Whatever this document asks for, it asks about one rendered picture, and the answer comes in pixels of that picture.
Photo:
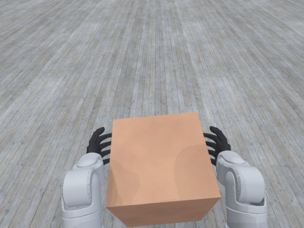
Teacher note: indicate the left robot forearm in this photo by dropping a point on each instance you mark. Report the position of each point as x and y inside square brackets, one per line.
[81, 195]

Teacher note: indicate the right robot hand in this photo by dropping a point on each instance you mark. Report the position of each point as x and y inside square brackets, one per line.
[221, 143]

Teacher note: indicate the right robot forearm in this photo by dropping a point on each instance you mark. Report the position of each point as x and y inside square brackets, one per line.
[245, 191]

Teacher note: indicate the left robot hand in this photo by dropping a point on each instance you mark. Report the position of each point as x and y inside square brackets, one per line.
[96, 147]

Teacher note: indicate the carton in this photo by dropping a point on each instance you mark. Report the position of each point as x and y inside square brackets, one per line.
[160, 171]

